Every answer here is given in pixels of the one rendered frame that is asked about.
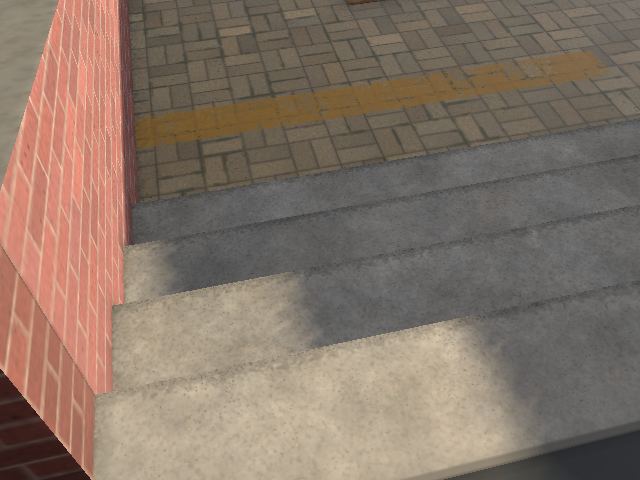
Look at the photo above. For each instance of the stairs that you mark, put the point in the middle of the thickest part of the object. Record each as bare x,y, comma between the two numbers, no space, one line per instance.
236,275

